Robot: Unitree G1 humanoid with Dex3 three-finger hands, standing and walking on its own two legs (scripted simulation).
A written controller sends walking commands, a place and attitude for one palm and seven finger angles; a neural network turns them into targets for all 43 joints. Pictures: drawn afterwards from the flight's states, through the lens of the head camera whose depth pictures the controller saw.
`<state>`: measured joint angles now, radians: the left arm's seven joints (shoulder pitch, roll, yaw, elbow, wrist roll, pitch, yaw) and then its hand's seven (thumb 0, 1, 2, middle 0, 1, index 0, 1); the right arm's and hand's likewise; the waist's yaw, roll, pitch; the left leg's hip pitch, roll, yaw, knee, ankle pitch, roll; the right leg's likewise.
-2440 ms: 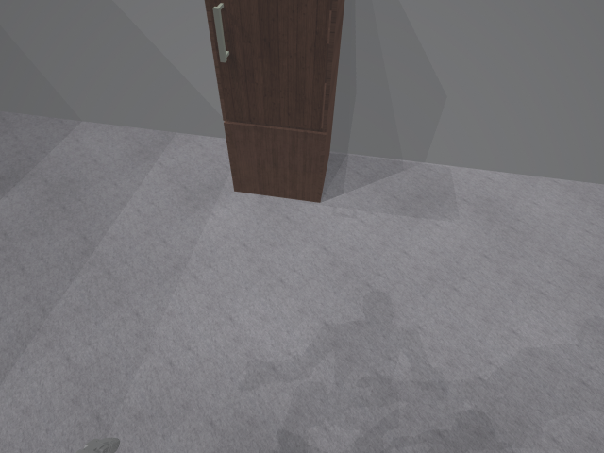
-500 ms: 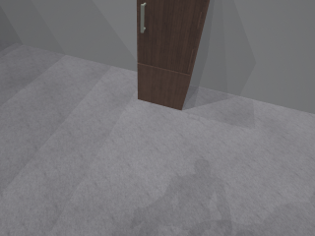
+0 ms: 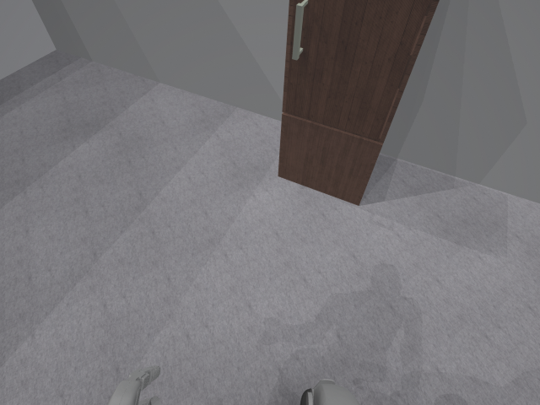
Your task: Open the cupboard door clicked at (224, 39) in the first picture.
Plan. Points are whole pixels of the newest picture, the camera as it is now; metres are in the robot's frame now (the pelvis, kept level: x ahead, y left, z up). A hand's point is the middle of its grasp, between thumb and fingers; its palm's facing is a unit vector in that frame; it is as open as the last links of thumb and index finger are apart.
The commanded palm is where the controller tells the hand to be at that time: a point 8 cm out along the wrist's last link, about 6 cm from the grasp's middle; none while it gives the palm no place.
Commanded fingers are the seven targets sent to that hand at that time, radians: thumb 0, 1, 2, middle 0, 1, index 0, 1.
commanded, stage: walk to a spot facing it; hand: left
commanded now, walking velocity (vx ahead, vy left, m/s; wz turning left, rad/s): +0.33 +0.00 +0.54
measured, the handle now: (300, 30) +1.15 -0.11 +0.00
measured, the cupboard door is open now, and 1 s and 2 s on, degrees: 0 0 0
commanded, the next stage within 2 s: turn to face it in 0.54 s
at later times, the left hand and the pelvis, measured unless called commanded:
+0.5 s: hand out of the picture +0.07 +0.19 -0.19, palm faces +0.39 -0.90 -0.19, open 7.3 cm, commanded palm none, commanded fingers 0.00 0.90 0.90 -0.20 -0.30 -0.20 -0.30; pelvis +0.21 +0.03 -0.02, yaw +20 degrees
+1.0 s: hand (136, 281) +0.38 +0.27 -0.17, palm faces +0.32 -0.93 -0.18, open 7.3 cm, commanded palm none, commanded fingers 0.00 0.90 0.90 -0.20 -0.30 -0.20 -0.30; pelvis +0.37 +0.08 -0.01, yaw +18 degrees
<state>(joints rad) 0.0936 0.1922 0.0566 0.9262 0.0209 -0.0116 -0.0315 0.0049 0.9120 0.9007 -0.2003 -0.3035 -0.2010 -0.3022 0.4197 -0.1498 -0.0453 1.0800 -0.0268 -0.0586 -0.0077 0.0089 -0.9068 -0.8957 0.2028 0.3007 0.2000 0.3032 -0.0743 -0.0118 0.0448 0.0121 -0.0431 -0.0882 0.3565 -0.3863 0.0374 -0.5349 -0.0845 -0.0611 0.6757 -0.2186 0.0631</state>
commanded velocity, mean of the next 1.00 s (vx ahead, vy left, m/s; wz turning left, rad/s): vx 0.17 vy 0.00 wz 0.11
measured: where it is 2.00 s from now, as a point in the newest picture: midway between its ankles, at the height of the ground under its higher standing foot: (231, 356)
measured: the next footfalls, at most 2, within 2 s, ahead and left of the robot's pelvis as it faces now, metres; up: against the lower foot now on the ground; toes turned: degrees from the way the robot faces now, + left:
right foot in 0.04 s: +0.17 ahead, -0.14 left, +0.00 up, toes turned -3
left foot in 0.50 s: +0.30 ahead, +0.15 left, +0.00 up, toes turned +28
